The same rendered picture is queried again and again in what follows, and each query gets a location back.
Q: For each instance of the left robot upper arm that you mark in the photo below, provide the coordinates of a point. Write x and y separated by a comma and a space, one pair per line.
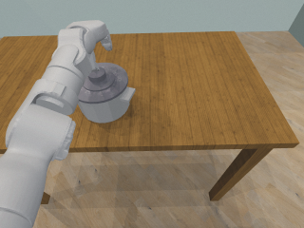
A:
42, 136

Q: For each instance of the left robot hand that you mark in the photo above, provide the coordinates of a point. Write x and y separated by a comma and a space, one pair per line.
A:
101, 34

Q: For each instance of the knob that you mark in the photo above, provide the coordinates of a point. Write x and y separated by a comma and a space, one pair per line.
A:
97, 76

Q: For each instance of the lid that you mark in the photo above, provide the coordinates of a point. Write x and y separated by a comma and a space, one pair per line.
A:
110, 88

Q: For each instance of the robot left forearm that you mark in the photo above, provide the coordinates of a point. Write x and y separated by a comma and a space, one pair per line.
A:
60, 85

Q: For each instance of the pot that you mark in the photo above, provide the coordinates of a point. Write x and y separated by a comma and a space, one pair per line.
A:
110, 111

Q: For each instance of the table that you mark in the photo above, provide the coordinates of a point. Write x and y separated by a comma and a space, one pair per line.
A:
195, 90

